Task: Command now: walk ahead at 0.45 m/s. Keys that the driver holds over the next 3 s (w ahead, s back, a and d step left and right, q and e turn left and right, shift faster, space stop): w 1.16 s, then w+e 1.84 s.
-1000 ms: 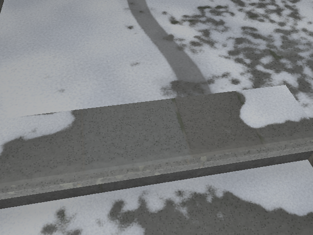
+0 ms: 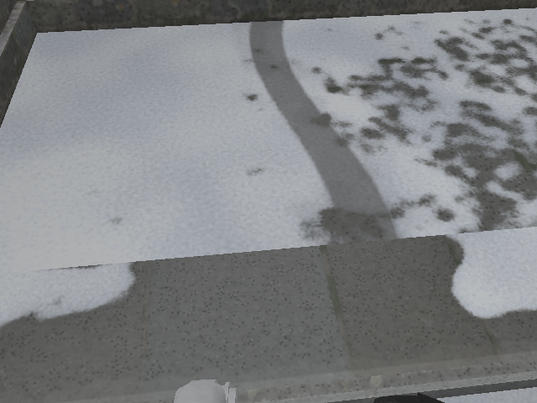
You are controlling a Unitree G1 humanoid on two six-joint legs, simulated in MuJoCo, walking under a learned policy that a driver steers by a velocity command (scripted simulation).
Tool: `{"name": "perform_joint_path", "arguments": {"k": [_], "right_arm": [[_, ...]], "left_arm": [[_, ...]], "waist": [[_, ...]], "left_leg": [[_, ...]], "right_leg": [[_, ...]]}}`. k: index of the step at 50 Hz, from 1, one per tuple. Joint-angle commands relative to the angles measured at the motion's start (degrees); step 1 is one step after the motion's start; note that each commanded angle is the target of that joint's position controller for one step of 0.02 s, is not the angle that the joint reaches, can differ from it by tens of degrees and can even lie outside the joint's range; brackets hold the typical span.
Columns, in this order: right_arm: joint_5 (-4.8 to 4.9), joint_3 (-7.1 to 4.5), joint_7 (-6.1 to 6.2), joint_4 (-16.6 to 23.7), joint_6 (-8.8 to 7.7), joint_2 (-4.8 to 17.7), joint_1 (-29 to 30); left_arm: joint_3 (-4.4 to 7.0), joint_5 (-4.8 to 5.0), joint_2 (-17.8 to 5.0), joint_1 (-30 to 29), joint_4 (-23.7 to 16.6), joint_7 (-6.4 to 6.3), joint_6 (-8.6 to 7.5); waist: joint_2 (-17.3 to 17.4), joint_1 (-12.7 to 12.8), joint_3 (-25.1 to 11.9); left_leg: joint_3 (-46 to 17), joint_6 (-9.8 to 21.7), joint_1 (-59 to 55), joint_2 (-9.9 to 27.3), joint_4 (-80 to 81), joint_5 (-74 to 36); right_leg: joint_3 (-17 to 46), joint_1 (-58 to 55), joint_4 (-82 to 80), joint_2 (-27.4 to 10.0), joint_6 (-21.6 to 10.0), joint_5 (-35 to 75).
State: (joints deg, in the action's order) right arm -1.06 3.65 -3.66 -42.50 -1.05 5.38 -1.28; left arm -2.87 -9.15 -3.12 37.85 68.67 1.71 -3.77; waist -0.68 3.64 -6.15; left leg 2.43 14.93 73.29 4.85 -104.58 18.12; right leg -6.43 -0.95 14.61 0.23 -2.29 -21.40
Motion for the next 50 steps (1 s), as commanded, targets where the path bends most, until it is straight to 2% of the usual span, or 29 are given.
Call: {"name": "perform_joint_path", "arguments": {"k": [1,3,4,5,6,7,8,9,11,13,15,17,19,22,24,26,28,30,32,33,34,35,36,37,39,40,42,47,50], "right_arm": [[-0.24,1.18,-1.19,11.17,0.5,1.84,21.13],[1.6,-0.58,-2.35,6.71,1.21,6.17,10.05],[1.38,-1.69,-2.24,4.23,0.99,8.86,4.38],[-0.41,-3.09,-1.33,1.65,0.58,10.98,-4.4],[1.04,-3.06,-0.53,-2.14,-0.18,13.38,-14.31],[-3.31,-4.25,1.14,-8.48,0.69,15.91,-32.98],[-4.49,-6.24,1.89,-11.68,-0.76,19.16,-38.92],[-3.35,-5.92,2.58,-12.69,-2.62,17.04,-32.95],[-1.7,-4.15,1.5,-14.85,-3.18,6.81,-18.65],[-1.48,-1.98,0.79,-15.61,-3.03,0.11,-8.9],[-2.95,-1.5,0.82,-18.43,-3.62,-0.95,-10.39],[-4.78,-2.07,0.46,-18.11,-4.3,2.02,-10.85],[-5.84,-1.42,0.93,-21.11,-4.56,2.02,-20.16],[-7.61,-0.59,1.31,-25.69,-4.14,2.0,-31.8],[-7.51,-0.32,0.57,-26.61,-4.69,3.79,-36.0],[-5.25,0.24,-1.83,-23.86,-4.21,3.24,-34.19],[-1.93,-0.3,-2.78,-21.46,-6.21,7.83,-31.76],[-1.39,-2.13,-2.3,-21.05,-7.42,14.39,-33.62],[-2.77,-4.65,-2.11,-20.48,-7.06,18.29,-31.24],[-5.22,-3.59,-2.42,-21.45,-7.34,11.26,-40.92],[-4.63,-3.46,-2.88,-20.38,-6.55,8.62,-37.64],[-2.31,-4.33,-3.66,-19.69,-5.48,5.84,-30.97],[-0.95,-5.55,-2.98,-18.85,-5.53,6.92,-27.0],[-1.89,-5.26,-1.77,-17.81,-6.22,5.62,-24.7],[-1.51,-3.95,-0.26,-12.64,-6.08,4.36,-17.83],[-0.91,-3.35,0.23,-12.11,-5.52,3.13,-17.55],[-1.12,-3.45,0.12,-11.21,-4.33,3.27,-15.36],[-2.65,-4.21,-0.94,-6.36,-5.94,7.52,-2.45],[-2.4,-3.92,-1.15,-3.98,-4.99,5.76,3.88]], "left_arm": [[0.33,5.0,-9.69,-6.53,-7.76,2.09,-2.36],[2.89,6.34,-20.8,-5.07,-6.97,3.53,-4.35],[3.76,6.79,-22.44,-6.1,-7.38,3.8,-4.8],[4.13,5.66,-21.09,-4.08,-5.86,4.5,-4.68],[2.22,1.92,-13.25,4.34,-5.83,5.89,-4.81],[2.31,3.6,-10.5,-1.07,-6.26,7.21,-3.26],[3.74,7.24,-9.89,-10.51,-8.49,7.23,-2.2],[4.64,7.95,-9.8,-15.05,-9.24,5.28,-2.71],[3.41,6.16,-6.55,-19.58,-12.47,2.44,-2.44],[2.21,6.03,-4.34,-20.58,-14.25,2.03,-0.24],[1.36,5.78,-4.22,-21.03,-14.45,2.39,1.46],[1.0,6.48,-4.95,-25.09,-15.88,2.88,1.21],[0.37,6.24,-5.96,-31.5,-17.8,3.31,0.99],[-1.05,7.16,-6.15,-41.23,-22.35,1.63,0.34],[-0.88,7.57,-8.72,-51.01,-27.61,1.17,0.96],[-2.17,6.38,-5.53,-61.03,-31.28,2.42,3.8],[-1.31,5.8,-6.09,-55.96,-30.73,3.77,5.05],[0.1,6.15,-9.31,-55.04,-30.59,4.12,3.88],[1.52,6.11,-11.06,-40.47,-27.27,3.96,2.06],[1.55,8.59,-13.05,-32.32,-24.41,3.34,1.58],[3.01,6.42,-16.02,-17.57,-19.88,2.38,2.63],[4.62,5.24,-19.6,-5.84,-14.34,1.77,2.13],[5.36,5.08,-20.77,-7.79,-12.77,0.39,-0.17],[5.31,5.91,-18.49,-14.16,-11.87,-0.08,-1.18],[3.21,6.29,-9.6,-23.02,-10.22,0.5,-1.06],[2.2,5.1,-5.9,-27.12,-9.84,0.64,-0.93],[2.74,4.83,-6.0,-30.15,-10.81,0.53,-2.14],[3.11,3.62,-9.2,-21.73,-11.9,-0.83,-4.36],[3.09,5.31,-9.95,-13.58,-10.99,0.38,-4.26]], "waist": [[-7.69,-3.34,6.92],[-10.08,-8.87,5.01],[-9.4,-9.83,2.57],[-9.13,-10.96,-3.14],[2.75,-10.59,-16.99],[10.7,-16.65,-19.32],[10.7,-18.14,-8.38],[10.01,-14.38,1.68],[0.16,-6.33,1.88],[-0.53,0.16,1.14],[-0.84,2.04,1.47],[0.76,1.78,3.15],[5.22,-1.87,3.92],[1.88,-5.42,6.93],[1.84,-7.87,5.5],[5.77,-8.86,6.77],[8.73,-4.34,5.18],[9.59,-2.87,4.1],[12.07,1.58,-4.46],[0.62,-0.54,-18.28],[-6.4,6.41,-21.17],[-11.93,8.98,-16.99],[-6.76,6.92,-6.31],[-5.23,3.52,-0.85],[1.96,-3.04,-3.07],[4.65,-6.31,-3.06],[3.34,-9.23,-1.0],[-1.89,-4.86,0.5],[-3.25,-1.86,2.48]], "left_leg": [[8.32,-5.86,-35.42,-3.78,18.25,5.16],[10.15,-7.48,-38.21,-8.71,30.24,3.16],[11.01,-6.61,-39.81,-10.94,40.77,3.88],[6.87,-4.1,-53.63,-10.39,43.29,-4.41],[-17.93,5.45,-81.59,-1.02,48.24,-8.42],[-42.92,9.49,-87.33,7.55,69.51,-2.07],[-53.58,7.7,-74.76,10.23,79.14,16.73],[-49.88,4.48,-61.57,9.15,79.51,23.61],[-35.31,3.65,-51.31,8.03,77.76,11.89],[-27.75,1.3,-44.89,7.19,82.23,5.35],[-18.4,-0.78,-45.93,5.13,83.71,1.57],[-8.23,-2.09,-42.31,1.91,87.1,-0.15],[-9.82,-1.22,-47.7,2.57,88.27,-2.31],[-13.28,-1.14,-67.68,6.96,88.45,-4.71],[-11.19,-1.89,-66.82,6.63,93.04,-5.91],[-6.54,-0.75,-47.43,7.83,103.37,-10.69],[-2.32,0.41,-47.38,8.75,99.93,-39.86],[-2.49,0.05,-66.33,10.23,94.23,-71.98],[0.19,-4.58,-73.91,10.2,79.42,-93.22],[-3.96,-7.5,-53.55,5.2,65.98,-78.76],[-7.37,-8.55,-41.0,-2.63,53.18,-41.83],[-13.88,-9.88,-31.14,-10.35,21.89,-10.74],[-20.99,-8.86,-23.63,-9.25,5.62,-16.26],[-20.65,-8.28,-20.94,-8.41,0.47,-17.49],[-20.17,-5.33,-16.78,-8.04,-7.35,-16.56],[-19.72,-4.16,-16.0,-6.14,-5.78,-19.37],[-14.76,-4.78,-16.19,-3.17,3.6,-15.27],[-5.73,-8.94,-17.35,0.31,25.69,-21.47],[-2.16,-12.03,-24.96,1.04,47.18,-28.92]], "right_leg": [[6.22,36.65,-19.82,-12.04,-12.98,26.14],[3.02,18.82,-5.97,-14.88,-14.0,83.04],[2.17,8.6,1.58,-16.08,-12.45,95.5],[2.25,12.02,13.95,-14.8,-9.85,97.9],[7.16,34.73,30.91,-8.29,-6.47,74.98],[12.38,44.2,47.52,0.25,-4.76,17.67],[20.92,53.43,75.24,3.02,-5.14,17.24],[23.0,58.86,85.68,1.8,-5.5,21.32],[22.5,60.04,95.04,2.36,-9.54,23.39],[21.11,62.59,98.44,0.36,-12.99,22.65],[18.92,69.38,98.76,-0.41,-14.22,20.71],[11.39,67.69,96.03,-2.66,-13.68,18.63],[9.12,75.1,104.84,-3.35,-13.52,15.85],[12.02,95.35,103.74,-3.89,-14.52,10.02],[5.74,88.66,84.99,-7.3,-12.49,16.74],[0.61,63.89,73.54,-8.13,-9.34,15.4],[-4.57,48.79,70.13,-2.56,-6.54,7.58],[-7.43,48.12,54.86,2.37,-6.32,-2.31],[-2.03,32.98,48.97,3.13,-9.47,7.08],[15.74,5.03,46.78,-3.4,-15.88,15.01],[34.69,-7.03,28.99,-8.21,-17.97,4.96],[54.32,-4.25,13.35,-15.26,-20.39,-2.92],[53.22,8.06,11.64,-14.06,-14.5,-13.54],[46.11,16.2,13.45,-13.55,-13.99,-12.26],[38.54,19.31,13.74,-15.75,-11.4,9.21],[33.64,22.88,12.45,-15.77,-8.57,14.98],[19.85,24.91,8.71,-12.05,-6.98,20.55],[8.17,21.36,2.0,-6.19,-7.95,28.96],[6.82,16.84,-1.15,-7.65,-9.76,35.34]]}}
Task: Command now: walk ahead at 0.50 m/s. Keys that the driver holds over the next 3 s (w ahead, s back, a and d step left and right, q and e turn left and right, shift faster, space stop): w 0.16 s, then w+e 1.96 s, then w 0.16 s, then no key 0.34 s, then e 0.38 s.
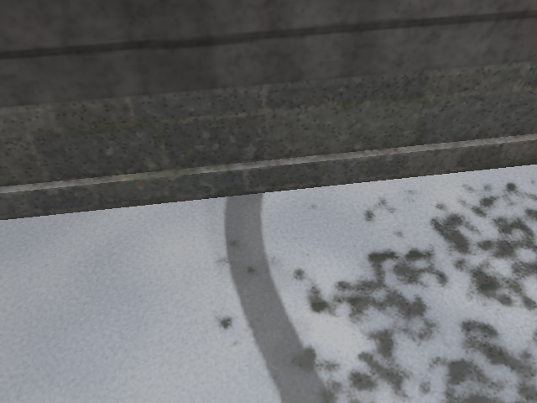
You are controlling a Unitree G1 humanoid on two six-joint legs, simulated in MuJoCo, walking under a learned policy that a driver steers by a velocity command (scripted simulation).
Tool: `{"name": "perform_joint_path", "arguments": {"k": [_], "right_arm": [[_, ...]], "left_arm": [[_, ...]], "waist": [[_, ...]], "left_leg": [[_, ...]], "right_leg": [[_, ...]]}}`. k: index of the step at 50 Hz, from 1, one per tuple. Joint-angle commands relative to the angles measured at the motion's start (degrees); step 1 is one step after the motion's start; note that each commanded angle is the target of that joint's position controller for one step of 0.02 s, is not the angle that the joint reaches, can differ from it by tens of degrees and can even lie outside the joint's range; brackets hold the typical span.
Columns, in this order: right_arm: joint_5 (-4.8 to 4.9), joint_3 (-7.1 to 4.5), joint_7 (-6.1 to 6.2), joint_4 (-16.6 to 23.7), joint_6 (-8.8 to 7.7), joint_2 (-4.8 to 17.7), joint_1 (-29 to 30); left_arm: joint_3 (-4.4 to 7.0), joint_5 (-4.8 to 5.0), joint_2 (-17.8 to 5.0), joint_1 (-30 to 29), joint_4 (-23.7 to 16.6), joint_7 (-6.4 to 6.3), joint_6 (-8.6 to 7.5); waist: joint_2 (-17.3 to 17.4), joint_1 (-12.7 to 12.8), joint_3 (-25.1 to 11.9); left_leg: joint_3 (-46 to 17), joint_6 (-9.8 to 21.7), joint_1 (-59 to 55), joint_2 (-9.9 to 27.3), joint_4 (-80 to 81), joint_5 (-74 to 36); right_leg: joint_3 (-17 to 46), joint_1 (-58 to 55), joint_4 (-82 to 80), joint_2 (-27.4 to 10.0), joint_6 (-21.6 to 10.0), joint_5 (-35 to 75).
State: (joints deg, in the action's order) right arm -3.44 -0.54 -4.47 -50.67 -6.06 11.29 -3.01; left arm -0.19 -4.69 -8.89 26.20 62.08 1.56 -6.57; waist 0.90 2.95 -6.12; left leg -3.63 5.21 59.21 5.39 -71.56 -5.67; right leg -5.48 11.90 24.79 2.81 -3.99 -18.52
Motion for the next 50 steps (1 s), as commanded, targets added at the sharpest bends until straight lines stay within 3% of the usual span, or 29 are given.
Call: {"name": "perform_joint_path", "arguments": {"k": [1,5,8,10,11,12,13,14,15,16,17,18,19,22,26,28,30,35,38,40,41,42,43,44,45,46,47,48,50], "right_arm": [[0.27,0.06,-0.31,4.78,0.92,-0.02,7.11],[0.43,-1.52,0.48,7.61,3.32,1.46,12.26],[1.22,-2.66,1.39,9.07,3.13,2.13,14.9],[1.97,-3.97,2.35,8.63,2.21,3.84,12.41],[2.33,-4.82,3.11,7.03,1.52,5.44,6.62],[1.58,-4.98,3.17,4.69,0.96,7.38,-1.96],[1.18,-4.87,3.73,0.86,0.9,7.83,-17.39],[-0.06,-5.23,4.58,-3.81,0.79,6.58,-25.72],[-0.14,-6.0,5.33,-4.35,0.18,8.33,-21.24],[0.36,-5.66,6.0,-4.13,0.29,6.69,-16.14],[0.98,-4.82,6.09,-4.25,0.6,3.33,-14.12],[3.87,-3.81,4.93,-1.28,-0.67,2.67,-6.76],[3.95,-3.43,4.41,-1.99,-1.29,1.66,-4.84],[3.29,-3.47,4.99,-4.07,-0.94,2.48,-6.18],[1.65,-3.62,6.05,-4.95,-0.7,5.39,-8.51],[1.92,-3.79,6.37,-4.86,-0.71,6.94,-9.44],[3.09,-4.1,6.77,-5.37,-0.69,8.13,-12.14],[4.12,-4.92,7.82,-6.61,1.7,10.25,-16.3],[3.52,-5.75,8.36,-5.28,3.26,13.3,-14.54],[4.45,-6.2,7.76,-3.46,3.83,14.82,-12.12],[3.08,-5.88,7.33,-1.29,3.06,13.93,-11.64],[2.36,-3.51,6.06,2.82,0.51,5.61,-12.98],[3.96,-3.71,4.49,4.18,-2.96,8.1,-8.43],[5.46,-3.98,3.95,5.44,-4.44,9.67,-4.63],[4.51,-4.05,4.14,4.89,-4.47,10.24,-4.97],[2.62,-4.68,4.75,3.71,-3.54,11.49,-6.36],[2.06,-4.68,4.81,4.0,-2.41,10.88,-6.85],[2.21,-4.54,4.91,4.61,-1.28,9.93,-6.74],[1.85,-4.1,5.04,6.2,-0.58,8.92,-5.08]], "left_arm": [[0.63,1.62,-4.99,-0.37,-4.17,1.04,-1.62],[1.38,2.58,-6.45,3.7,-1.35,2.32,-2.22],[2.38,2.39,-7.3,4.49,-0.16,1.98,-1.35],[3.2,2.23,-8.42,2.54,-0.36,1.73,-0.59],[3.35,1.71,-7.54,2.42,-1.18,1.48,-0.53],[2.09,1.48,-2.58,8.58,-1.8,0.28,-1.02],[0.25,1.21,0.46,9.42,-4.23,1.15,-1.59],[2.07,2.38,-3.85,0.59,-4.77,2.35,-0.51],[3.51,2.92,-5.3,-4.11,-5.17,2.42,-0.24],[3.87,2.61,-5.32,-4.27,-4.55,1.87,-0.4],[3.56,1.46,-2.88,-4.36,-4.69,1.26,-0.61],[5.53,9.42,-6.61,-10.5,-9.45,-1.56,0.05],[5.46,9.54,-5.48,-9.3,-9.4,-2.65,0.69],[5.67,7.69,-2.6,-8.65,-10.32,-3.34,2.96],[5.9,6.3,-4.65,-15.41,-14.04,-2.63,4.37],[5.75,6.06,-5.2,-18.09,-14.95,-1.93,4.1],[5.7,6.21,-5.93,-21.24,-16.33,-1.66,4.18],[4.99,6.06,-5.28,-30.54,-22.29,0.57,4.4],[5.59,5.87,-7.23,-28.19,-23.47,1.69,3.8],[8.1,6.15,-12.09,-12.23,-19.2,1.15,3.72],[10.4,5.6,-18.35,-2.78,-16.65,-0.49,3.92],[10.61,5.24,-23.38,-6.02,-17.67,-1.39,3.33],[9.49,3.83,-20.96,-3.18,-19.04,-1.8,3.01],[8.64,3.46,-17.18,-6.29,-19.7,-2.3,2.49],[7.86,4.37,-14.62,-11.44,-20.49,-1.9,2.01],[7.13,5.16,-12.9,-15.85,-21.04,-1.75,1.52],[6.37,5.34,-11.57,-16.8,-21.21,-1.63,1.48],[5.98,5.43,-11.02,-16.49,-20.69,-1.59,1.22],[6.3,5.6,-13.24,-16.12,-20.74,-1.59,1.41]], "waist": [[-5.43,-0.87,4.33],[-5.59,-0.75,8.32],[-5.63,-1.09,7.76],[-4.75,-3.83,4.9],[-4.53,-5.08,-1.18],[2.5,-4.36,-13.56],[15.35,-9.81,-21.52],[10.6,-13.76,-14.64],[6.53,-11.91,-1.9],[4.91,-8.96,2.08],[3.25,-6.59,1.85],[0.9,-4.05,1.91],[1.23,-2.34,-0.1],[3.29,-0.74,4.42],[1.24,-1.52,8.01],[0.89,-2.34,7.93],[0.62,-4.27,8.62],[-0.47,-6.63,11.97],[4.11,-3.39,7.97],[4.6,4.7,-0.24],[-0.2,7.83,-5.51],[-13.6,1.04,-9.45],[-10.13,4.55,-15.48],[-7.23,4.17,-9.55],[-0.11,0.46,-3.93],[1.25,-2.44,-1.91],[0.41,-3.99,0.0],[0.07,-5.0,1.01],[-0.86,-5.32,2.06]], "left_leg": [[4.81,-2.86,-13.65,-0.1,19.25,-5.59],[4.12,-2.16,-11.12,-1.08,33.62,-0.99],[6.55,-0.48,-17.43,-3.36,41.72,6.69],[8.18,1.57,-30.39,-5.5,45.26,5.39],[7.5,3.9,-46.11,-5.32,40.11,2.02],[1.53,11.33,-72.38,2.1,33.62,-10.51],[-22.69,20.09,-93.68,15.08,46.26,2.09],[-28.37,14.11,-88.62,15.76,53.92,14.0],[-21.7,9.1,-73.99,13.99,56.08,21.11],[-15.55,7.56,-63.44,13.24,57.79,17.76],[-10.93,7.72,-58.18,12.79,59.25,11.64],[-8.48,4.34,-56.52,11.65,59.87,2.33],[-4.14,3.35,-55.73,10.41,59.51,-0.09],[2.48,2.96,-49.56,9.58,61.69,3.13],[6.98,4.2,-46.23,9.6,64.28,4.12],[10.65,3.3,-47.57,7.94,64.08,1.07],[12.72,2.51,-51.78,8.02,64.43,-0.24],[13.57,1.66,-67.6,12.97,60.26,-7.32],[17.29,0.58,-67.8,12.46,48.63,-35.28],[19.16,-1.41,-61.35,9.84,27.58,-39.29],[18.5,-4.32,-43.35,6.4,10.06,-17.8],[11.44,-8.14,-17.55,-8.27,-12.17,34.76],[-2.45,-6.39,-10.36,-7.51,-17.72,34.32],[-2.96,-4.46,-7.27,-4.06,-14.88,29.5],[-2.4,-4.27,-10.53,-0.87,-8.35,25.24],[-1.85,-5.0,-16.23,1.35,-3.0,23.24],[-1.54,-5.71,-20.0,2.22,-0.18,22.8],[-1.21,-6.49,-21.88,2.24,1.77,22.96],[0.55,-7.48,-22.45,1.47,10.1,20.46]], "right_leg": [[6.08,3.31,-12.77,-11.17,-8.53,32.45],[9.12,-14.66,-13.21,-16.52,-8.67,37.4],[8.2,-22.41,-10.12,-17.94,-7.99,47.26],[7.27,-20.81,-4.32,-16.47,-6.05,57.99],[6.42,-14.39,0.91,-13.43,-3.24,58.08],[5.53,0.19,13.13,-8.4,0.08,41.2],[5.39,21.14,29.08,1.15,3.63,2.99],[10.26,28.83,41.31,-0.13,1.58,-10.07],[12.26,31.85,49.17,-3.7,-0.62,-5.14],[12.77,29.33,49.55,-6.69,-1.97,-0.95],[13.12,26.35,48.18,-8.38,-2.96,2.01],[11.7,25.67,50.83,-8.5,-1.15,5.37],[12.23,24.77,50.47,-9.7,-1.25,6.38],[11.52,28.33,48.52,-11.53,-0.32,6.7],[11.8,32.74,39.93,-11.49,1.47,16.32],[9.76,30.59,30.84,-10.57,1.15,21.7],[7.38,29.85,23.89,-9.88,0.82,23.71],[4.2,36.6,14.78,-8.91,-0.82,15.5],[-2.47,24.22,12.25,-2.85,-3.1,6.32],[-3.06,2.22,6.61,2.02,-6.39,8.74],[11.17,-18.51,6.89,-5.08,-9.61,12.49],[47.15,-34.81,-2.93,-20.39,-21.44,9.73],[53.93,-38.07,-9.34,-22.43,-22.42,9.5],[43.76,-32.79,-8.58,-20.8,-19.22,13.82],[35.0,-22.16,-8.38,-18.13,-16.3,21.45],[29.48,-13.0,-8.79,-16.19,-13.92,26.19],[26.38,-6.57,-10.23,-14.55,-13.83,26.42],[26.13,-3.04,-11.16,-13.75,-14.0,26.69],[22.3,0.01,-12.44,-11.66,-13.36,29.03]]}}
Over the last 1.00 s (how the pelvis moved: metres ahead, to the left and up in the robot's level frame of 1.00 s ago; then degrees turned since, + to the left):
0.61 -0.02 0.31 0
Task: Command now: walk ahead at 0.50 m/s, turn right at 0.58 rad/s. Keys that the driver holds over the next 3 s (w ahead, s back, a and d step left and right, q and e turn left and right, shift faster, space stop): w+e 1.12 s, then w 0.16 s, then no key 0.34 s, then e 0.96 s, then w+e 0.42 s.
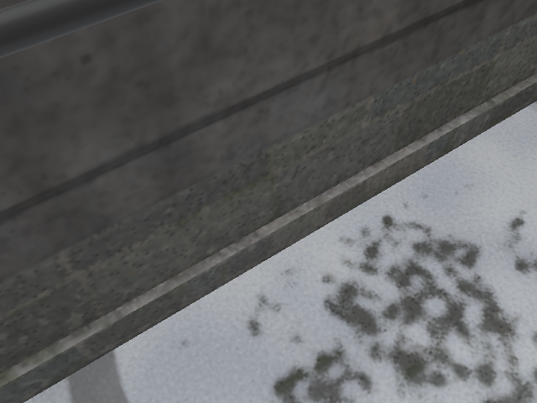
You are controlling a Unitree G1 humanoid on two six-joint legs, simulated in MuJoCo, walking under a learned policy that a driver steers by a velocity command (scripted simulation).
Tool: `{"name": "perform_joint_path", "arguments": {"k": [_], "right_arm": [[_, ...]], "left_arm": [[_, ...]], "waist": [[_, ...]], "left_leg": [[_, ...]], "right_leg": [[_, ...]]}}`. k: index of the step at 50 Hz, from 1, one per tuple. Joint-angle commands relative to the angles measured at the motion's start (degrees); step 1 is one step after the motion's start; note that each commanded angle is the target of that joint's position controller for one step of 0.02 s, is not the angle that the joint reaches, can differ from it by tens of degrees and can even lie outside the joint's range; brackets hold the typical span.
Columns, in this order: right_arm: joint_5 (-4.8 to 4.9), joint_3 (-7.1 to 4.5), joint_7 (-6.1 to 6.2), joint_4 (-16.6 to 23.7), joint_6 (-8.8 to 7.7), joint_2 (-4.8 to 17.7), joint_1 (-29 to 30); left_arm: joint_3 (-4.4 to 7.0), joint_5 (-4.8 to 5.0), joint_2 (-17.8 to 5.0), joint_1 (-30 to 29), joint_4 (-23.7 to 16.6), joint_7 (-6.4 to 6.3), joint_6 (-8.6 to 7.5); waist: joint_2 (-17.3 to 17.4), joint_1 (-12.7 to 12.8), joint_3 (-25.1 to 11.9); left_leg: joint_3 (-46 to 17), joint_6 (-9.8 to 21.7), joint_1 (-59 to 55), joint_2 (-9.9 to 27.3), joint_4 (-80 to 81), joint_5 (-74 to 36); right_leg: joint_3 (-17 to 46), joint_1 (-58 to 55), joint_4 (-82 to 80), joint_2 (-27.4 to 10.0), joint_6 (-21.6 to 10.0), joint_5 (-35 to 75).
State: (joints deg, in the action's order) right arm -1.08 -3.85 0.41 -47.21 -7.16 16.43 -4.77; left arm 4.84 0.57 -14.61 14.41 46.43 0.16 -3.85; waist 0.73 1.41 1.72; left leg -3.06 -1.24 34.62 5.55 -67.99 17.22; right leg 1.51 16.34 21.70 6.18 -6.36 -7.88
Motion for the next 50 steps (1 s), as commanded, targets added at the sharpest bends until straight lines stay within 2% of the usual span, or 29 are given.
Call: {"name": "perform_joint_path", "arguments": {"k": [1,3,6,10,11,12,13,14,15,16,17,18,20,22,23,24,26,29,30,31,32,33,34,35,36,37,41,43,50], "right_arm": [[-0.35,-0.68,0.31,4.26,0.59,3.88,0.37],[-0.57,0.05,0.28,4.84,1.26,2.54,3.99],[1.81,0.18,2.48,5.45,2.48,5.46,3.66],[0.91,-0.3,3.57,3.09,2.0,7.99,-5.66],[-0.72,-0.66,3.73,1.81,1.38,9.55,-11.19],[-0.86,-0.5,2.14,1.43,1.16,8.38,-16.08],[-1.09,-1.78,1.38,0.49,0.97,14.08,-18.61],[0.06,-2.78,1.81,0.65,1.69,12.22,-17.46],[0.09,-2.68,2.8,1.54,1.55,11.19,-16.76],[-0.72,-2.2,5.36,-1.1,1.43,13.14,-18.28],[-0.15,-2.17,6.52,-2.1,2.02,13.04,-17.94],[-0.4,-1.69,7.1,-1.55,2.47,11.98,-16.57],[0.52,-0.17,6.29,-0.49,2.9,7.04,-12.98],[0.62,-0.77,5.37,0.36,2.61,9.07,-11.51],[1.82,-0.75,4.31,0.61,2.55,7.8,-7.71],[1.41,-1.75,3.27,2.25,2.08,11.58,-5.06],[1.34,-2.59,1.32,2.09,1.32,12.47,-7.37],[1.9,-2.86,0.34,1.67,2.38,12.39,-9.99],[2.22,-3.82,2.48,1.65,3.56,16.31,-9.44],[2.55,-3.98,3.43,1.32,4.44,16.93,-10.96],[2.1,-3.46,4.28,2.18,4.75,14.73,-14.11],[-1.28,-0.95,3.88,7.49,3.84,7.68,-14.06],[1.02,-0.77,3.35,8.04,2.08,7.17,-11.43],[2.3,-1.04,2.81,9.13,0.63,9.45,-7.55],[0.9,-1.64,1.65,7.44,-0.25,9.45,-7.02],[-0.32,-1.65,1.56,6.76,-0.51,8.96,-6.77],[-0.77,-1.75,1.48,7.18,0.41,9.63,-5.04],[-0.5,-1.1,1.3,8.7,0.79,8.32,-0.81],[0.83,0.63,-0.29,11.86,0.25,6.4,12.36]], "left_arm": [[1.4,0.28,-8.36,-4.2,-5.43,-0.4,-0.91],[1.8,-0.1,-9.42,-2.56,-5.44,-0.87,0.17],[2.25,-0.25,-10.65,1.17,-4.99,0.88,2.33],[0.99,0.29,-6.48,-4.95,-9.01,1.86,3.27],[0.03,-0.12,-3.67,-4.93,-10.38,1.88,3.38],[-1.08,-1.73,-1.21,-2.78,-10.25,1.61,1.69],[-2.36,0.51,1.0,7.55,-11.33,2.33,0.96],[-1.54,2.41,-5.65,3.33,-11.13,2.38,-0.25],[-0.46,1.88,-10.79,-3.34,-11.36,1.36,-0.34],[0.08,-0.27,-11.0,-9.26,-12.62,0.57,2.61],[0.31,-2.81,-11.12,-6.73,-13.15,0.41,4.18],[-0.37,-3.43,-9.77,-7.41,-14.5,1.07,5.06],[-1.67,-0.92,-5.76,-5.52,-15.39,2.12,6.25],[-2.61,-0.14,-4.21,-7.23,-16.73,3.2,6.57],[-2.83,0.94,-2.74,-3.26,-15.1,2.74,4.24],[-2.06,0.55,-5.05,-3.22,-13.68,2.23,3.22],[-0.45,-0.25,-7.82,-4.46,-11.82,1.38,2.34],[-0.03,-0.25,-6.57,-5.49,-11.89,1.28,2.58],[0.34,-0.51,-7.01,-5.33,-12.37,2.65,3.72],[1.22,-1.2,-7.46,-0.71,-10.89,3.19,4.17],[2.95,-1.4,-12.03,6.26,-9.78,3.21,4.52],[5.4,-0.55,-22.17,9.9,-9.91,2.77,4.97],[4.42,0.87,-19.46,10.71,-10.56,2.86,3.48],[3.53,1.74,-16.85,9.37,-10.53,2.52,2.06],[1.59,0.24,-11.82,5.39,-11.86,2.36,-0.57],[1.29,0.11,-11.51,2.12,-12.18,2.09,-1.36],[1.06,-0.79,-10.98,2.33,-10.81,-0.17,-0.07],[1.58,0.35,-11.67,5.0,-9.01,-1.1,0.08],[1.82,0.92,-11.44,10.38,-4.19,-1.97,0.52]], "waist": [[-1.6,-2.81,-4.74],[-4.04,-1.4,-4.38],[-8.64,1.04,-2.42],[-8.09,-4.2,-6.49],[-5.77,-6.1,-9.99],[2.2,-7.32,-16.46],[20.89,-3.05,-18.11],[22.06,-5.99,-14.11],[13.71,-8.49,-9.12],[-2.87,-7.07,-3.12],[-4.19,-4.28,-4.5],[-1.94,-2.45,-5.06],[4.59,-0.29,-5.81],[8.41,0.08,-3.42],[15.7,2.59,-8.73],[16.77,2.55,-7.37],[12.97,0.56,-4.45],[8.99,-0.12,-0.14],[3.9,1.14,7.51],[1.93,2.8,2.68],[-7.05,4.69,-2.57],[-26.57,3.01,-7.14],[-20.95,4.82,-9.34],[-15.63,4.2,-6.07],[-0.5,2.42,-5.22],[1.13,0.62,-2.85],[-7.91,-1.36,-4.69],[-6.1,-0.52,-3.98],[-5.88,4.0,-0.47]], "left_leg": [[0.98,-1.6,1.5,0.17,13.22,-6.59],[2.01,-2.59,-3.34,-2.8,25.77,-14.01],[5.51,-2.64,-12.18,-7.45,35.07,-16.78],[1.07,0.68,-23.59,-5.01,41.81,-21.37],[-0.68,2.64,-30.98,-0.98,43.08,-22.98],[-7.9,6.8,-41.35,4.69,39.93,-2.8],[-33.18,19.36,-52.02,18.17,47.85,21.47],[-42.8,20.75,-49.84,20.55,54.94,39.26],[-41.04,16.64,-44.84,20.13,55.85,34.92],[-41.76,14.47,-36.5,23.7,53.41,2.8],[-29.95,12.27,-33.33,22.0,48.44,-19.4],[-20.9,11.65,-30.44,20.34,47.81,-27.32],[-8.34,7.67,-25.46,14.36,50.48,-19.82],[-3.41,7.1,-19.42,13.26,54.97,-15.39],[3.94,5.27,-15.61,6.64,58.35,-0.11],[7.78,4.04,-9.07,4.3,60.81,0.14],[8.83,4.07,-10.29,6.58,59.57,0.01],[7.37,3.54,-16.83,11.13,54.64,3.82],[2.68,5.37,-19.22,15.72,51.31,-14.06],[4.7,4.74,-22.3,14.25,42.15,-26.01],[9.46,2.11,-18.46,7.8,24.23,-21.4],[10.76,-2.25,8.19,-5.32,3.55,17.13],[2.37,-0.31,17.15,-4.12,-9.26,19.25],[-0.88,2.79,19.96,-1.97,-9.45,13.04],[-4.17,2.86,19.66,0.41,-6.09,2.48],[-4.75,2.27,16.24,1.99,-1.06,-3.95],[-1.51,0.45,7.48,0.01,11.06,-10.04],[-0.62,-0.32,6.56,-1.89,18.49,-12.13],[-0.97,-0.17,2.11,-5.79,40.88,-18.98]], "right_leg": [[12.71,-2.78,-9.4,-12.73,-9.78,19.01],[9.6,-0.67,-7.98,-9.55,-7.7,17.56],[7.62,3.8,-1.99,-4.97,-6.29,15.76],[16.41,2.96,8.72,-6.25,-2.84,3.02],[14.19,4.43,18.98,-2.76,-0.14,1.11],[12.94,9.93,26.81,-5.57,-0.23,-12.86],[7.49,27.44,41.85,-0.28,1.71,-29.6],[3.39,36.94,51.62,-3.7,2.73,-27.6],[4.47,38.36,56.19,-5.96,3.28,-21.6],[12.01,34.66,62.07,-2.43,5.69,-17.48],[14.42,32.68,62.06,-3.34,5.89,-15.3],[12.84,31.47,62.2,-4.94,6.15,-13.59],[8.16,28.81,57.12,-8.12,6.08,-7.82],[5.26,24.85,48.62,-9.71,6.96,-4.96],[-0.19,14.04,39.79,-9.28,7.29,-5.07],[-2.5,4.02,34.16,-8.43,8.01,-3.07],[-4.13,0.0,28.81,-7.86,8.09,-3.1],[-5.22,1.03,16.67,-7.88,3.71,-5.47],[-6.02,6.13,8.68,-6.08,2.77,-6.18],[-6.68,0.65,4.55,-4.32,1.23,-4.2],[0.57,-9.75,2.65,-5.8,-1.32,8.3],[25.99,-25.63,-0.92,-15.66,-12.01,4.1],[38.19,-26.95,-8.0,-19.58,-16.12,-12.64],[36.31,-24.37,-7.91,-19.83,-13.29,-18.2],[39.17,-18.96,-9.42,-22.97,-9.13,-26.02],[35.42,-14.83,-9.62,-21.56,-6.46,-18.93],[20.5,-12.33,-8.7,-14.69,-3.54,11.59],[17.73,-12.03,-7.3,-13.27,-3.37,19.63],[22.03,-13.99,-6.05,-11.99,-1.21,10.11]]}}
Over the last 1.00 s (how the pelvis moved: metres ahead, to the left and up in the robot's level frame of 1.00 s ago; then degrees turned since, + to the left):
0.54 -0.05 0.01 -25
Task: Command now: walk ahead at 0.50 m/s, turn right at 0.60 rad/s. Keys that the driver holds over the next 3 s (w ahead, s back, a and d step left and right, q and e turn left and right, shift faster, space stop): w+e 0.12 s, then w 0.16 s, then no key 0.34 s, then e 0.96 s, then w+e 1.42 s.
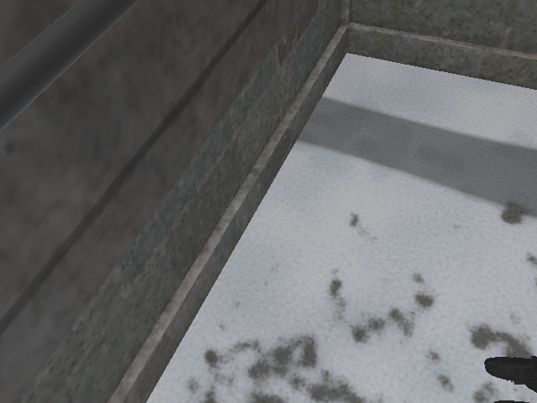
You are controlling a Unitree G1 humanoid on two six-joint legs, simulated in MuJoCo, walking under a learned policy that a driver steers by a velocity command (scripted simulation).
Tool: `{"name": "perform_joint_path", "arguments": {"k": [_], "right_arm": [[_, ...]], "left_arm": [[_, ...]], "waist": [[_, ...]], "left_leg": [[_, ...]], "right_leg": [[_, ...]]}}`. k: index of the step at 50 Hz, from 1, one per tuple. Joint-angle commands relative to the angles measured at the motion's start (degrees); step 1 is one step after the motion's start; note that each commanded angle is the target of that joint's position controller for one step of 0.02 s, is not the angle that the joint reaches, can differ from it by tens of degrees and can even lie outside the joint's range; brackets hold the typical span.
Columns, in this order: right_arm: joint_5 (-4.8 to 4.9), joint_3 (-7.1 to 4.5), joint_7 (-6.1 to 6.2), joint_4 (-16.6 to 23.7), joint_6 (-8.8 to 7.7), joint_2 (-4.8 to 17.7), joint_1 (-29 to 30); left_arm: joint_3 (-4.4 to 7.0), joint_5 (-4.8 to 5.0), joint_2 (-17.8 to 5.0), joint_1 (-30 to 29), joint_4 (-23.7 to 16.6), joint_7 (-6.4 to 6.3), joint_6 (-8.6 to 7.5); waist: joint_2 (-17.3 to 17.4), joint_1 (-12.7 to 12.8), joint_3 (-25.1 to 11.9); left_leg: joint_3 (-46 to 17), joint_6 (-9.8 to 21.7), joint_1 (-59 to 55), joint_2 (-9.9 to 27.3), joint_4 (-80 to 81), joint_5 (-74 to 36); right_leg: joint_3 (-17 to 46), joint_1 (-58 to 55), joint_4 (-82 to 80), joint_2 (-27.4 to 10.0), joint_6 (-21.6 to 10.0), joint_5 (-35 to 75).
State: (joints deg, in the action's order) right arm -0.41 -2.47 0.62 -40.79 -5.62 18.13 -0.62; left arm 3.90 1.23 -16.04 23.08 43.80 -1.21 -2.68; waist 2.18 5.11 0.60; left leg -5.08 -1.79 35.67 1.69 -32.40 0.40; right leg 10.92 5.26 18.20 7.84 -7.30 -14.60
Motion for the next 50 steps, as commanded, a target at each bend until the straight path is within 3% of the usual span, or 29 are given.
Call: {"name": "perform_joint_path", "arguments": {"k": [1,5,7,8,9,10,11,12,13,15,18,20,24,27,28,29,30,31,32,33,35,38,41,45,46,47,48,49,50], "right_arm": [[-0.05,-0.74,-0.64,5.44,-1.57,5.51,8.04],[-0.07,-0.82,-0.86,7.69,-2.67,7.4,10.17],[-0.55,-2.03,-0.02,5.53,-3.03,9.64,-1.19],[-0.99,-2.5,0.72,3.99,-2.71,11.15,-12.53],[-1.86,-3.78,1.12,1.57,-1.91,14.25,-22.54],[-0.74,-3.29,0.82,-0.67,-0.91,11.15,-22.77],[0.64,-2.33,0.9,0.07,-0.31,7.74,-19.02],[0.03,-1.98,0.95,0.73,0.12,6.26,-15.69],[-0.04,-2.0,0.69,-0.45,0.38,5.49,-13.73],[-1.17,-1.51,0.2,-1.15,0.12,5.17,-12.85],[-0.66,-1.67,-0.97,-2.82,-0.22,7.26,-11.24],[-0.36,-2.0,-1.28,-3.53,0.01,8.99,-11.45],[1.07,-2.33,-2.11,-5.44,0.17,10.48,-14.88],[1.85,-1.17,-1.71,-7.02,0.91,8.2,-16.37],[1.2,-0.68,-1.34,-7.25,0.36,7.32,-18.43],[-0.6,0.81,-1.11,-6.22,-0.37,4.21,-20.79],[-0.25,2.37,-1.16,-6.7,-0.29,0.82,-25.7],[0.94,1.21,-0.71,-7.93,0.6,5.42,-26.43],[1.45,0.11,-0.5,-7.55,1.63,8.2,-23.66],[1.42,-0.44,0.45,-6.96,2.98,8.5,-20.95],[0.96,-1.06,2.34,-6.24,5.49,8.08,-19.67],[-0.02,-0.85,3.2,-5.43,5.89,5.7,-18.85],[-0.39,0.01,2.88,-5.29,5.81,2.97,-17.51],[-0.72,-0.21,1.48,-4.59,5.04,4.65,-17.49],[-1.32,-0.82,1.34,-4.89,4.95,6.98,-19.68],[-2.39,-2.52,1.47,-3.98,5.0,13.47,-17.0],[-4.5,-2.71,1.08,-2.56,4.97,13.2,-13.99],[-3.92,-1.84,1.74,-0.38,4.49,9.96,-10.28],[-1.92,-1.71,1.97,0.46,4.32,8.31,-7.35]], "left_arm": [[2.77,-0.12,-10.08,2.2,-1.3,-0.67,-0.59],[2.92,0.12,-10.65,2.51,1.04,-0.88,0.15],[2.84,0.1,-10.89,0.79,1.57,-0.35,0.51],[2.24,-0.63,-9.95,-2.71,0.18,0.3,0.27],[1.12,-0.18,-6.35,1.84,-0.35,0.33,-0.48],[0.06,0.33,-5.75,3.98,-0.28,0.3,-1.21],[0.85,1.14,-10.1,1.06,-0.13,0.79,-1.61],[0.84,1.03,-10.84,-4.05,-1.13,0.93,-1.76],[0.64,0.35,-9.41,-6.76,-2.18,1.12,-1.97],[-0.27,-0.86,-6.81,-8.22,-2.83,1.52,-1.58],[-1.86,-1.93,-3.76,-8.34,-3.34,1.62,-1.44],[-2.52,-2.16,-3.28,-10.07,-3.47,2.03,-1.62],[-1.94,-1.75,-5.62,-15.24,-4.42,2.16,-1.14],[-0.37,-2.15,-7.88,-12.8,-3.28,1.76,-1.37],[0.48,-1.83,-10.24,-10.96,-3.66,1.13,-1.15],[0.89,-3.17,-13.25,-6.78,-3.76,0.44,-0.2],[0.05,-3.09,-11.02,-5.55,-3.41,0.3,1.05],[-0.51,-1.26,-8.22,-6.17,-2.92,0.89,1.24],[-0.11,-0.17,-9.02,-9.33,-3.57,1.5,1.12],[-0.02,-0.37,-9.29,-13.56,-4.39,2.02,1.03],[1.0,-1.16,-11.64,-20.21,-5.69,2.01,1.57],[1.79,-1.62,-11.06,-20.84,-6.16,1.24,1.95],[2.14,-1.68,-10.18,-19.79,-7.09,0.58,2.62],[2.73,0.05,-9.82,-20.32,-7.42,-1.14,5.04],[2.37,0.09,-8.45,-19.84,-7.65,-1.33,5.59],[1.32,0.23,-4.14,-19.46,-9.19,-1.35,5.27],[2.06,-0.92,-7.41,-19.41,-10.06,-0.96,4.58],[3.24,-1.02,-11.06,-16.95,-8.66,-0.34,3.92],[3.77,-0.39,-10.96,-13.45,-6.66,-0.35,4.01]], "waist": [[-7.23,0.59,0.67],[-7.92,-0.19,2.21],[-9.18,-5.69,-6.13],[-9.39,-11.68,-13.26],[2.22,-12.59,-21.84],[13.87,-10.7,-22.07],[7.95,-10.42,-12.19],[3.06,-9.97,-4.63],[-1.49,-8.09,0.88],[-0.4,-6.21,3.55],[2.7,-4.71,1.36],[4.18,-5.43,-1.95],[5.83,-6.63,-3.46],[5.11,-4.62,-4.22],[2.98,-3.11,-5.5],[-5.84,-2.76,-11.67],[-16.81,-3.31,-18.88],[-14.43,-2.91,-17.73],[-11.2,-3.34,-14.29],[-8.38,-4.0,-10.53],[-9.4,-7.0,-4.81],[-10.94,-7.46,-4.85],[-9.45,-6.64,-8.15],[-9.86,-9.22,-8.58],[-7.87,-9.9,-8.25],[6.06,-7.96,-4.72],[13.98,-7.77,-4.08],[9.14,-6.25,-5.13],[7.45,-4.15,-4.75]], "left_leg": [[0.95,0.9,0.39,-2.33,6.17,-2.19],[3.05,2.76,-3.96,-5.0,9.84,2.09],[4.87,6.0,-21.2,-4.69,11.92,-1.26],[-0.61,9.64,-37.75,1.61,7.98,-1.82],[-20.93,18.35,-59.92,13.73,7.39,9.47],[-36.83,21.6,-60.82,22.14,13.71,15.8],[-33.07,19.5,-52.46,21.23,16.17,24.02],[-25.77,16.97,-44.96,18.29,17.87,20.5],[-21.52,16.16,-37.81,16.01,20.34,18.0],[-15.89,16.0,-31.31,13.55,23.7,7.15],[-4.75,16.38,-26.2,11.66,22.81,-22.22],[0.98,14.35,-24.0,9.11,21.21,-30.37],[2.36,10.38,-25.52,8.92,16.72,-22.97],[2.48,6.37,-25.77,6.7,7.3,-16.77],[3.73,3.64,-22.78,3.87,2.04,-11.73],[6.01,0.32,-12.65,0.79,-10.7,4.27],[4.32,-1.84,-7.35,-0.3,-25.11,36.44],[1.24,-2.34,-6.3,1.09,-32.6,41.27],[1.97,-2.57,-3.46,1.92,-35.94,38.87],[2.57,-2.91,-3.05,2.83,-35.92,35.37],[3.31,-3.76,-8.5,2.85,-31.17,30.08],[4.15,-3.5,-12.02,0.24,-21.48,27.6],[3.54,-2.64,-14.9,-0.88,-13.0,23.87],[3.84,-0.53,-23.87,-2.72,3.69,14.11],[1.27,1.38,-28.55,1.64,9.62,11.24],[-12.5,7.6,-29.13,14.78,15.64,9.85],[-24.07,16.78,-25.47,23.99,18.08,0.29],[-20.65,18.43,-25.94,23.34,16.64,-5.16],[-14.21,15.75,-27.57,19.81,14.87,-6.57]], "right_leg": [[13.86,-4.02,-1.75,-13.92,-0.01,16.89],[16.78,-7.29,1.27,-14.13,-0.91,30.25],[13.77,-7.21,11.48,-11.2,-0.33,48.93],[12.28,0.44,22.53,-9.84,0.71,47.01],[6.39,19.49,43.22,-2.42,6.6,28.08],[4.36,27.97,54.45,0.93,7.28,-16.38],[4.61,32.97,58.32,-3.42,6.98,-14.75],[1.81,33.82,58.05,-5.59,7.07,-11.15],[-0.77,35.46,54.45,-7.29,6.88,-8.41],[-2.7,32.64,49.12,-9.75,6.44,-7.15],[-6.83,25.8,34.47,-11.17,8.74,-3.62],[-9.1,18.58,25.89,-9.71,9.18,7.41],[-8.55,13.14,17.26,-7.56,7.42,16.18],[-9.91,5.27,8.02,-5.54,4.54,20.96],[-7.01,-1.28,7.25,-8.86,3.51,33.94],[3.1,-14.86,12.33,-20.09,-2.19,56.73],[13.21,-19.24,11.76,-29.56,-11.09,64.81],[13.68,-14.34,9.84,-27.85,-10.98,57.52],[11.87,-10.52,8.14,-25.07,-9.13,44.76],[10.71,-4.37,5.63,-23.21,-7.77,35.71],[7.81,10.03,1.4,-19.6,-5.93,23.4],[6.78,14.2,0.58,-17.22,-6.68,22.74],[9.98,11.72,1.01,-17.64,-6.87,18.2],[10.91,13.45,3.93,-13.67,-3.05,10.83],[9.32,16.56,7.75,-10.99,-0.01,5.58],[-0.18,26.44,19.26,-3.6,3.65,-6.08],[-4.95,30.06,32.52,-0.55,5.8,-19.99],[-1.85,29.53,42.15,-2.59,6.94,-18.2],[-2.57,30.09,45.87,-3.63,7.74,-15.36]]}}
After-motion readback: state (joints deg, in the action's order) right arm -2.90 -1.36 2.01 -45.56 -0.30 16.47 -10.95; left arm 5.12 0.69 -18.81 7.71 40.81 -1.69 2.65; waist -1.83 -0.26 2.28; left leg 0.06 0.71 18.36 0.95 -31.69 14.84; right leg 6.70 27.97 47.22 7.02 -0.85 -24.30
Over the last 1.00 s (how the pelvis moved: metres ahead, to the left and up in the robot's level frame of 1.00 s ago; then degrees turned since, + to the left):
0.36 -0.20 0.00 -35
